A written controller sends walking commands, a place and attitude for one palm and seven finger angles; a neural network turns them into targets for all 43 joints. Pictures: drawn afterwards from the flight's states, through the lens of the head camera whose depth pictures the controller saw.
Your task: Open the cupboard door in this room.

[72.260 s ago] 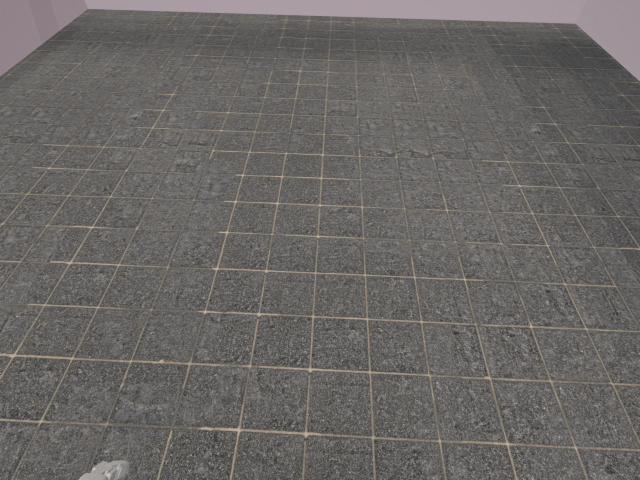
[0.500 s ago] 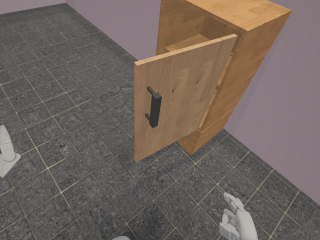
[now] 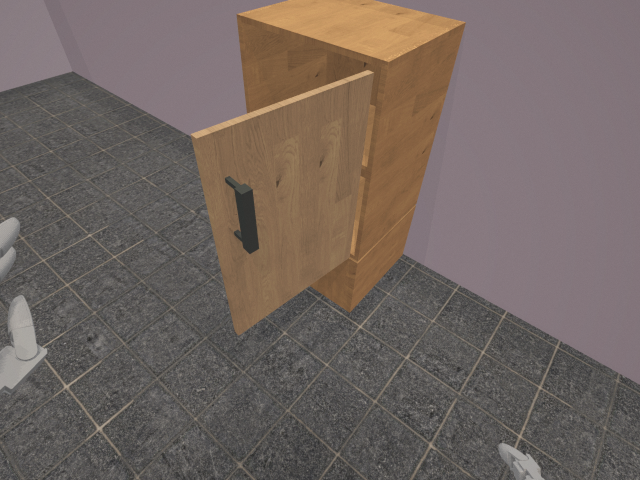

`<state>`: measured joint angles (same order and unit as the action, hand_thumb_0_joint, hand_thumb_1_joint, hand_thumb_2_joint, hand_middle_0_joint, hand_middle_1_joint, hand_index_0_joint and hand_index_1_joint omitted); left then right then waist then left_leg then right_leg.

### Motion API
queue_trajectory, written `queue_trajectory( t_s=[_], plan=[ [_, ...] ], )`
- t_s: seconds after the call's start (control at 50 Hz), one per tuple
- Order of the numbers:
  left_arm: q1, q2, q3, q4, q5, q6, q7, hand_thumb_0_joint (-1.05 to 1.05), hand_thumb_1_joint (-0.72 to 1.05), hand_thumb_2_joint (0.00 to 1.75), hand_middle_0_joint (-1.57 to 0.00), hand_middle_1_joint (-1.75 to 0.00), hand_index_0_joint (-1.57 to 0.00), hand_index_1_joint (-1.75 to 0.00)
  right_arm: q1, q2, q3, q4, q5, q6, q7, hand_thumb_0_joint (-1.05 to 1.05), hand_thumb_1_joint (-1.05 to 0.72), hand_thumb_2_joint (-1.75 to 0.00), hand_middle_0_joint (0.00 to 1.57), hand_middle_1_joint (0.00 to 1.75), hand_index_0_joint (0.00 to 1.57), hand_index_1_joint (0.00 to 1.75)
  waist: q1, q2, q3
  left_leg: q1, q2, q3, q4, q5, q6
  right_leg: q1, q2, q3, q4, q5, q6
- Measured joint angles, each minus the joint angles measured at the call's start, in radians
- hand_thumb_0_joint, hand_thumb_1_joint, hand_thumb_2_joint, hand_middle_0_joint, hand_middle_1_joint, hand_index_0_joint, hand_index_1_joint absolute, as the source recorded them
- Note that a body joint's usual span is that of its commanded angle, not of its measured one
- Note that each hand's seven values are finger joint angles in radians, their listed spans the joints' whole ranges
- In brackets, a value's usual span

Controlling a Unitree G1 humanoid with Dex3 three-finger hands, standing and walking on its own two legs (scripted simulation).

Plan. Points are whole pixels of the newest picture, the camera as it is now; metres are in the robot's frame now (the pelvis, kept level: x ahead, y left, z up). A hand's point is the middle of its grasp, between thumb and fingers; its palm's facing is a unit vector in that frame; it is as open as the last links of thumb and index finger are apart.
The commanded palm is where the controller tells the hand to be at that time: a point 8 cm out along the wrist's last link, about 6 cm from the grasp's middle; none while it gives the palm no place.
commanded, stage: stop stepping back and stand still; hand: left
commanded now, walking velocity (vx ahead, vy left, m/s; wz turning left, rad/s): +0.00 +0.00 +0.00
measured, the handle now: (241, 215) +0.59 +0.16 -0.02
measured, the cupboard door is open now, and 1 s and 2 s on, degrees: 82 82 82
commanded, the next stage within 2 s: let the arm hang, fingers relaxed in 0.44 s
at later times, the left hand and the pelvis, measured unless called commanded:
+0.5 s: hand (3, 383) +0.17 +0.27 +0.16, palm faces +0.40 -0.79 -0.47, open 7.4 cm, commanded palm +0.12 +0.31 +0.18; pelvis -0.02 +0.01 +0.01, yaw +0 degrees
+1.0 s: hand out of the picture -0.10 +0.18 -0.17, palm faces +0.05 -0.98 -0.17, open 7.2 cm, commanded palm none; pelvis -0.04 +0.01 +0.01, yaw +3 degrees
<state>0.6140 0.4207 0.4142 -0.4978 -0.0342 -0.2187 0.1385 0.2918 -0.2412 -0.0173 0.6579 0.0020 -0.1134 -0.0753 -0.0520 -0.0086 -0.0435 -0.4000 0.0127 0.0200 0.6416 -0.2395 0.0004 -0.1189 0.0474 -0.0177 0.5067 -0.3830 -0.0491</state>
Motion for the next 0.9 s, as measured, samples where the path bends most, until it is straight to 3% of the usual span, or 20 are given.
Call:
queue_trajectory(
  t_s=[0.08, 0.14, 0.22, 0.32, 0.54, 0.58, 0.62, 0.68, 0.74, 0.82, 0.9],
  plan=[
    [-0.019, -0.007, 0.001, 0.014, 0.01, -0.026, 0.006, 0.01, 0.88, 0.89, -0.22, -0.31, -0.22, -0.31, 0.021, 0.004, 0.008, 0.021, 0.0, -0.011, -0.005, 0.01, -0.9, -0.9, 0.2, 0.3, 0.2, 0.3, 0.031, 0.012, 0.003, 0.073, 0.004, -0.008, -0.072, 0.018, 0.006, 0.01, 0.009, 0.003, -0.009, 0.005, 0.008],
    [-0.086, -0.017, 0.004, 0.07, 0.011, -0.015, 0.008, 0.01, 0.88, 0.89, -0.22, -0.31, -0.22, -0.31, -0.008, 0.024, 0.018, 0.038, 0.0, -0.016, -0.012, 0.01, -0.9, -0.9, 0.2, 0.3, 0.2, 0.3, 0.046, -0.004, 0.029, 0.094, -0.015, 0.004, -0.112, 0.028, 0.017, 0.009, -0.012, 0.011, -0.004, 0.007, 0.019],
    [-0.108, -0.02, 0.0, 0.083, 0.006, 0.012, 0.005, 0.01, 0.89, 0.89, -0.21, -0.31, -0.21, -0.31, -0.055, 0.05, 0.041, 0.013, -0.003, -0.039, -0.008, 0.01, -0.9, -0.9, 0.2, 0.3, 0.2, 0.3, 0.04, -0.002, 0.051, 0.093, -0.017, 0.013, -0.152, 0.069, 0.02, -0.009, -0.016, 0.018, -0.012, 0.029, 0.023],
    [-0.045, -0.013, -0.018, 0.027, 0.0, 0.012, -0.007, 0.01, 0.89, 0.89, -0.21, -0.31, -0.21, -0.31, -0.086, 0.069, 0.059, -0.023, -0.009, -0.047, 0.0, 0.01, -0.9, -0.9, 0.2, 0.3, 0.21, 0.3, 0.03, 0.013, 0.048, 0.081, 0.0, 0.003, -0.18, 0.098, 0.012, -0.009, 0.002, 0.012, -0.068, 0.073, 0.015],
    [-0.069, -0.031, -0.024, 0.07, -0.004, 0.032, 0.0, 0.01, 0.88, 0.89, -0.21, -0.31, -0.21, -0.31, -0.082, 0.028, 0.04, -0.014, -0.006, -0.025, -0.02, 0.01, -0.9, -0.9, 0.2, 0.3, 0.21, 0.3, 0.059, 0.024, 0.049, 0.096, -0.001, -0.008, -0.21, 0.119, 0.014, 0.019, 0.004, 0.002, -0.119, 0.102, 0.019],
    [-0.148, -0.027, -0.086, 0.22, 0.024, 0.02, -0.035, 0.01, 0.89, 0.89, -0.21, -0.31, -0.21, -0.31, -0.095, -0.001, 0.023, 0.043, 0.001, -0.052, 0.019, 0.01, -0.9, -0.9, 0.2, 0.3, 0.21, 0.3, 0.065, 0.044, 0.03, 0.058, -0.008, -0.017, -0.183, 0.117, 0.018, -0.019, -0.002, -0.011, -0.082, 0.091, 0.022],
    [-0.256, -0.037, -0.181, 0.464, 0.048, 0.093, -0.083, 0.0, 0.89, 0.9, -0.21, -0.3, -0.21, -0.3, -0.126, -0.042, 0.017, 0.111, 0.0, -0.006, 0.051, 0.01, -0.9, -0.9, 0.2, 0.3, 0.21, 0.3, 0.068, 0.07, 0.014, 0.025, -0.018, -0.025, -0.148, 0.109, 0.024, -0.053, -0.01, -0.022, -0.032, 0.068, 0.024],
    [-0.362, -0.077, -0.296, 0.844, 0.066, 0.198, -0.124, 0.0, 0.9, 0.9, -0.2, -0.3, -0.2, -0.3, -0.163, -0.067, 0.019, 0.189, -0.01, 0.061, 0.071, 0.01, -0.9, -0.9, 0.2, 0.3, 0.21, 0.3, 0.049, 0.081, 0.015, 0.009, -0.027, -0.029, -0.11, 0.095, 0.029, -0.074, -0.018, -0.029, 0.022, 0.041, 0.025],
    [-0.391, -0.133, -0.373, 1.136, 0.067, 0.255, -0.138, 0.01, 0.9, 0.89, -0.2, -0.3, -0.2, -0.3, -0.165, -0.058, 0.022, 0.237, -0.02, 0.099, 0.076, 0.01, -0.9, -0.9, 0.2, 0.3, 0.21, 0.3, 0.02, 0.053, 0.038, 0.021, -0.029, -0.027, -0.105, 0.092, 0.027, -0.067, -0.022, -0.028, 0.039, 0.032, 0.024],
    [-0.369, -0.219, -0.435, 1.386, 0.059, 0.278, -0.145, 0.01, 0.91, 0.89, -0.2, -0.3, -0.2, -0.3, -0.127, -0.031, 0.03, 0.302, -0.026, 0.129, 0.069, 0.0, -0.9, -0.9, 0.2, 0.3, 0.2, 0.3, 0.009, 0.003, 0.078, 0.051, -0.028, -0.029, -0.146, 0.112, 0.023, -0.041, -0.02, -0.029, 0.005, 0.05, 0.021],
    [-0.323, -0.235, -0.422, 1.528, 0.052, 0.267, -0.13, 0.01, 0.96, 0.89, -0.21, -0.3, -0.21, -0.3, -0.07, 0.008, 0.034, 0.384, -0.023, 0.145, 0.058, 0.0, -0.91, -0.9, 0.2, 0.3, 0.2, 0.3, 0.031, -0.021, 0.109, 0.068, -0.024, -0.042, -0.188, 0.136, 0.017, -0.016, -0.012, -0.039, -0.05, 0.078, 0.015]
  ],
)
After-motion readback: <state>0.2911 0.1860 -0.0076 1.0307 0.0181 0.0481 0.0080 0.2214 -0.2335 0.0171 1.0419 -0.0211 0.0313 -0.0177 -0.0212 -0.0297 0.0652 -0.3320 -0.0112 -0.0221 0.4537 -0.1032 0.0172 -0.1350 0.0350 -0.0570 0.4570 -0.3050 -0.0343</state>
